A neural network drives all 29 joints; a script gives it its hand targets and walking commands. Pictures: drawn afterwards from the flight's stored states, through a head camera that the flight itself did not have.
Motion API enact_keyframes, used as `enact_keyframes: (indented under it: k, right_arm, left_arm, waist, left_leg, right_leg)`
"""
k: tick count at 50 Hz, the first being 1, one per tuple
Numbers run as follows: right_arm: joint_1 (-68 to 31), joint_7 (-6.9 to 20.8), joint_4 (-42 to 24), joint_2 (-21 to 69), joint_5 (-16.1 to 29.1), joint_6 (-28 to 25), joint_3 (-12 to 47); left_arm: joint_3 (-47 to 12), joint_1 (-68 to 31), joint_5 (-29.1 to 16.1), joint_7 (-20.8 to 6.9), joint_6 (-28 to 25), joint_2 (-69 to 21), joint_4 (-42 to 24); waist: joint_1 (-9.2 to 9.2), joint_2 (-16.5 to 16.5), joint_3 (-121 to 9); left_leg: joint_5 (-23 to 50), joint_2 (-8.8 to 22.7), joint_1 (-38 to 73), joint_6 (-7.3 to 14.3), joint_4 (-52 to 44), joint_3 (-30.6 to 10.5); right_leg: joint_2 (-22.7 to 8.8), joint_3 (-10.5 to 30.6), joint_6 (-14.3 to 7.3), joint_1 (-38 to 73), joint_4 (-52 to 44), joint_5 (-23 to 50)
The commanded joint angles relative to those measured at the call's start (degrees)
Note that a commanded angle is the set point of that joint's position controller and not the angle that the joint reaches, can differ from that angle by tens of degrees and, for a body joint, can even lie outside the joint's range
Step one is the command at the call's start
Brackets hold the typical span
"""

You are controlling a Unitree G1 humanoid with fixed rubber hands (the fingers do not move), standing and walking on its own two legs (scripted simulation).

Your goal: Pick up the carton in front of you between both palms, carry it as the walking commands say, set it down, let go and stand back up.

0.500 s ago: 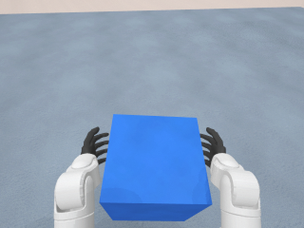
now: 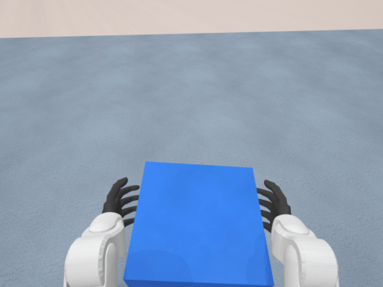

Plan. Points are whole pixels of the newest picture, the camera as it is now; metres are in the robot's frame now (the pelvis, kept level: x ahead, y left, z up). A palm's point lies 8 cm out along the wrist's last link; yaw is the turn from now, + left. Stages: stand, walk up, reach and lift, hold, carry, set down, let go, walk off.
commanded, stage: carry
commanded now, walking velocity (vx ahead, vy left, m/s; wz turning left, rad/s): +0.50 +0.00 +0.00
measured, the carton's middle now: (193, 239) +0.24 +0.01 +0.02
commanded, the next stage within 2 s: none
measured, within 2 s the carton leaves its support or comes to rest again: neither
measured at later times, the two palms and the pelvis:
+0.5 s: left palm (150, 118) +0.55 +0.13 +0.10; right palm (254, 124) +0.55 -0.17 +0.10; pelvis +0.31 -0.02 -0.01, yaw +0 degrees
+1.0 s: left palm (156, 75) +0.88 +0.15 +0.09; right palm (232, 77) +0.87 -0.15 +0.09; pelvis +0.62 +0.00 -0.01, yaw -1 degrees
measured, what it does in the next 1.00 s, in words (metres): walks ahead: left foot, then right foot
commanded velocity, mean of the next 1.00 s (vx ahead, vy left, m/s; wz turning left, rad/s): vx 0.50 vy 0.00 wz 0.00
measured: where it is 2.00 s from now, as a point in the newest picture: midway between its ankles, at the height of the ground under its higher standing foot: (191, 189)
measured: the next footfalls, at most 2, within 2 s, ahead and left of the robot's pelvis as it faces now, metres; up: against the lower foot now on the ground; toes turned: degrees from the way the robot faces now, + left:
left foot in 0.02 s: +0.18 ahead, +0.11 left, +0.00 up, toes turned +11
right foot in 0.48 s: +0.45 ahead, -0.12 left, +0.00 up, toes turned -12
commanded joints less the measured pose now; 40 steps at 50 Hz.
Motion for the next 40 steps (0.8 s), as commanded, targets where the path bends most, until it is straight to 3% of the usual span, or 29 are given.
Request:
enact_keyframes:
  k: [1, 2, 3, 4, 5, 6, 7, 8, 10, 13, 20, 22, 24, 25, 26, 27, 28, 29, 30, 31, 32, 35, 40]
  right_arm:
    - [-26.59, 9.54, -2.44, 43.96, 19.75, -0.24, 36.36]
    - [-25.96, 9.41, -1.28, 43.17, 19.51, 0.12, 35.33]
    - [-26.08, 9.26, 0.18, 42.26, 19.03, 0.01, 34.37]
    - [-25.98, 9.34, 0.81, 43.85, 19.32, 0.08, 34.28]
    - [-26.56, 9.56, 0.04, 45.52, 20.08, 0.05, 34.63]
    - [-27.41, 9.87, -0.07, 48.08, 20.50, -0.27, 35.35]
    - [-29.25, 10.25, -0.93, 50.48, 21.02, -0.74, 36.32]
    - [-30.85, 10.60, -1.87, 52.57, 21.67, -1.19, 37.30]
    - [-32.23, 11.25, -3.50, 54.87, 22.84, -1.89, 38.79]
    - [-32.44, 11.75, -6.07, 54.51, 23.93, -2.37, 39.67]
    - [-27.20, 10.72, -4.59, 47.62, 21.20, -0.49, 37.32]
    - [-26.97, 10.43, -3.42, 46.44, 20.14, 0.20, 36.67]
    - [-26.71, 10.15, -2.34, 45.77, 19.50, 0.84, 36.49]
    - [-27.13, 10.07, -1.99, 44.99, 19.40, 1.15, 36.35]
    - [-28.24, 10.09, -3.12, 45.10, 19.54, 1.58, 37.09]
    - [-29.96, 10.36, -3.35, 46.47, 20.26, 1.44, 38.26]
    - [-30.67, 10.66, -2.72, 49.14, 20.91, 0.87, 39.08]
    - [-31.45, 11.01, -2.63, 51.61, 21.33, 0.15, 39.50]
    - [-31.95, 11.26, -2.62, 54.07, 21.64, -0.67, 40.10]
    - [-32.37, 11.40, -3.01, 56.02, 21.81, -1.52, 40.54]
    - [-32.66, 11.36, -3.39, 57.37, 21.71, -2.26, 40.84]
    - [-30.93, 10.55, -4.61, 58.05, 20.62, -3.74, 40.97]
    - [-28.42, 9.37, -7.46, 53.63, 20.19, -2.98, 40.44]
  left_arm:
    - [-36.22, -25.13, -19.70, -10.57, 0.93, -43.72, -3.69]
    - [-35.96, -25.83, -19.65, -10.29, 1.49, -42.57, -3.54]
    - [-36.26, -27.28, -20.12, -10.14, 2.13, -41.82, -4.63]
    - [-37.14, -28.37, -20.71, -10.27, 2.37, -42.75, -3.98]
    - [-37.44, -27.72, -20.70, -10.51, 2.23, -44.99, -2.39]
    - [-37.50, -27.66, -20.65, -10.94, 1.86, -47.55, -1.61]
    - [-37.61, -27.76, -20.71, -11.34, 1.35, -50.18, -1.04]
    - [-37.87, -27.90, -20.72, -11.64, 0.80, -52.31, -0.92]
    - [-38.38, -28.06, -20.60, -11.78, -0.20, -55.02, -1.89]
    - [-38.48, -28.03, -20.09, -11.21, -1.12, -55.63, -4.42]
    - [-37.48, -24.96, -19.79, -10.48, 0.98, -48.86, -5.12]
    - [-36.81, -24.87, -19.88, -10.73, 1.67, -47.38, -3.94]
    - [-35.75, -23.91, -19.71, -11.02, 2.07, -46.59, -1.79]
    - [-34.99, -22.49, -19.28, -11.14, 2.21, -46.25, -0.53]
    - [-34.36, -22.67, -18.74, -11.31, 1.90, -45.85, 0.99]
    - [-34.54, -22.96, -19.36, -11.58, 1.58, -47.65, 1.07]
    - [-35.07, -23.84, -20.00, -11.97, 1.16, -49.80, 0.11]
    - [-35.74, -24.76, -20.48, -12.37, 0.52, -52.45, -0.31]
    - [-36.40, -26.42, -20.95, -12.71, -0.19, -54.58, -1.42]
    - [-37.20, -28.00, -21.56, -13.00, -0.85, -56.13, -2.62]
    - [-37.86, -29.27, -22.18, -13.24, -1.43, -57.26, -3.62]
    - [-38.69, -28.61, -23.11, -13.72, -2.27, -56.98, -5.73]
    - [-38.27, -25.24, -22.82, -13.06, -1.48, -51.97, -7.84]
  waist:
    - [-1.11, -4.59, -6.31]
    - [-2.49, 0.11, -10.15]
    - [-3.13, 15.15, -14.41]
    - [-2.61, 18.69, -12.83]
    - [-2.33, 13.67, -12.97]
    - [-2.28, 8.41, -13.40]
    - [-2.03, 4.06, -12.60]
    - [-1.76, 3.23, -11.65]
    - [-1.70, 6.22, -10.98]
    - [-1.68, 7.67, -9.18]
    - [-2.11, 9.35, -4.84]
    - [-1.91, 9.29, -3.79]
    - [-0.82, 5.67, -6.95]
    - [0.44, -0.04, -9.84]
    - [0.78, -15.53, -13.87]
    - [0.64, -17.44, -11.61]
    - [0.35, -13.43, -11.78]
    - [0.34, -8.79, -12.13]
    - [0.13, -4.84, -11.98]
    - [-0.03, -3.90, -11.81]
    - [-0.05, -5.21, -11.98]
    - [-0.14, -7.14, -11.02]
    - [0.08, -7.32, -6.85]
  left_leg:
    - [-3.94, -4.31, 17.20, 1.42, -2.77, 5.12]
    - [-8.70, 2.09, 29.82, 3.38, -4.47, -4.73]
    - [-13.23, 15.72, 40.00, 10.88, -10.72, -30.55]
    - [-4.18, 19.62, 43.50, 13.44, -14.25, -39.39]
    - [1.55, 18.97, 41.79, 13.19, -12.90, -34.43]
    - [3.85, 17.82, 39.02, 11.79, -12.08, -30.08]
    - [2.03, 16.97, 35.12, 9.59, -13.17, -25.85]
    - [-1.31, 15.61, 30.65, 7.70, -15.28, -21.60]
    - [-4.32, 13.69, 27.35, 6.65, -17.94, -15.80]
    - [-5.32, 12.30, 27.28, 7.44, -20.20, -11.27]
    - [6.22, 9.78, 31.21, 5.48, -16.91, -4.58]
    - [8.48, 9.66, 31.21, 4.36, -13.20, -3.27]
    - [14.72, 6.30, 24.46, 1.65, 1.16, 2.04]
    - [6.61, 4.11, 16.52, -0.34, 14.07, 3.02]
    - [-7.30, -2.84, 0.28, -3.30, 30.43, 1.29]
    - [-22.59, -4.50, -10.64, -2.29, 38.15, -4.44]
    - [-22.74, -1.34, -12.77, -0.46, 42.71, -8.35]
    - [-19.79, 0.58, -12.69, 0.38, 42.87, -9.32]
    - [-15.90, 2.35, -11.24, 0.55, 39.56, -10.11]
    - [-12.86, 3.30, -8.74, 0.31, 35.54, -10.16]
    - [-10.96, 2.51, -7.14, -0.01, 32.69, -8.70]
    - [-7.55, 1.85, -7.42, -1.06, 24.51, -6.04]
    - [-0.24, 0.40, -6.60, -1.00, 8.37, -2.16]
  right_leg:
    - [-9.10, -0.20, -4.12, -5.89, 11.43, 31.92]
    - [-6.71, -2.08, -1.58, -15.58, 23.50, 26.53]
    - [-0.24, -1.40, 1.28, -30.38, 41.39, 12.30]
    - [2.43, 4.27, 0.59, -41.79, 49.80, -6.69]
    - [-1.09, 8.46, -0.72, -43.69, 55.05, -6.81]
    - [-3.27, 9.72, -1.60, -43.49, 55.03, -4.39]
    - [-5.23, 10.80, -1.95, -41.99, 51.24, -0.50]
    - [-6.23, 10.73, -1.86, -39.27, 46.18, 2.44]
    - [-5.25, 8.20, -1.34, -35.93, 39.29, 5.42]
    - [-4.94, 5.72, 0.00, -35.92, 28.55, 9.57]
    - [-2.50, 0.35, -0.60, -31.85, 12.05, 18.89]
    - [-1.71, -1.57, -1.36, -27.52, 9.09, 16.95]
    - [1.22, -4.60, -2.09, -10.87, 6.56, 13.14]
    - [-6.19, 5.62, -3.15, -1.35, 4.24, 8.13]
    - [-20.44, 32.10, -10.45, 10.13, -2.22, 2.55]
    - [-22.95, 38.98, -13.36, 12.95, -5.15, 11.15]
    - [-22.13, 33.11, -12.72, 11.76, -2.87, 18.47]
    - [-20.57, 27.97, -11.41, 9.42, -1.59, 23.08]
    - [-19.43, 23.95, -9.60, 6.36, -2.57, 22.39]
    - [-18.08, 20.09, -7.93, 3.38, -4.32, 20.39]
    - [-17.01, 17.18, -7.19, 2.24, -5.35, 19.46]
    - [-15.65, 12.33, -8.21, 1.85, -7.59, 17.07]
    - [-13.29, 6.49, -8.05, 3.72, -7.19, 24.88]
